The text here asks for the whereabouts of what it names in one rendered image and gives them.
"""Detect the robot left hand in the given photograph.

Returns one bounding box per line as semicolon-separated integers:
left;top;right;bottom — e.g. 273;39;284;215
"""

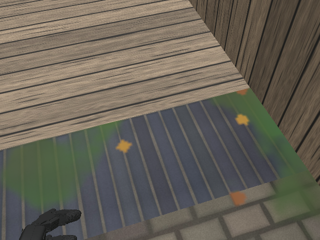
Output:
19;208;82;240

